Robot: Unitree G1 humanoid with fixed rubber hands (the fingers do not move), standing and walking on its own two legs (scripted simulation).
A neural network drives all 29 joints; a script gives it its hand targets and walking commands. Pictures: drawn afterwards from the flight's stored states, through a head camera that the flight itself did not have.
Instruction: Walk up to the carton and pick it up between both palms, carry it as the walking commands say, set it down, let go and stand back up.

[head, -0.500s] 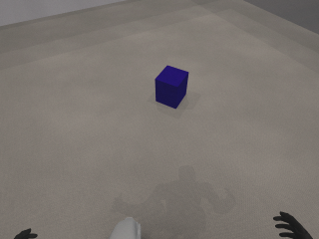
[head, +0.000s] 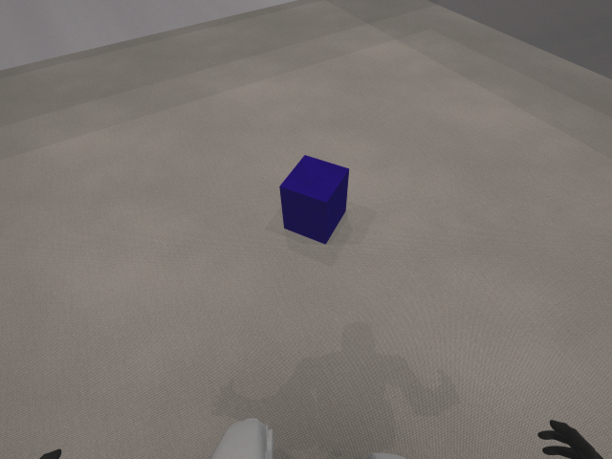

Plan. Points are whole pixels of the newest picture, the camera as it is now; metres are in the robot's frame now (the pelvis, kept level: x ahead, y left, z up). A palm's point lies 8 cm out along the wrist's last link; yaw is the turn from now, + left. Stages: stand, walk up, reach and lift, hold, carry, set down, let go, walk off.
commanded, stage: walk up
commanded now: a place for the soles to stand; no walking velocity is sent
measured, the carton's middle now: (315, 199) +1.13 -0.01 -0.62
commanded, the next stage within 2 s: none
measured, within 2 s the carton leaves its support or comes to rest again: neither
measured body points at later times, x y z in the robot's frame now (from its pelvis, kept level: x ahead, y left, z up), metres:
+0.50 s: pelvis +0.16 -0.03 -0.01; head +0.16 -0.05 +0.44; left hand +0.25 +0.32 -0.08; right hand +0.25 -0.39 -0.10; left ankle +0.19 +0.12 -0.66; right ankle +0.19 -0.12 -0.71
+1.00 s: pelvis +0.32 -0.04 -0.01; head +0.34 -0.06 +0.44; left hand +0.41 +0.30 -0.09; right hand +0.42 -0.39 -0.10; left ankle +0.36 +0.10 -0.71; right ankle +0.38 -0.15 -0.71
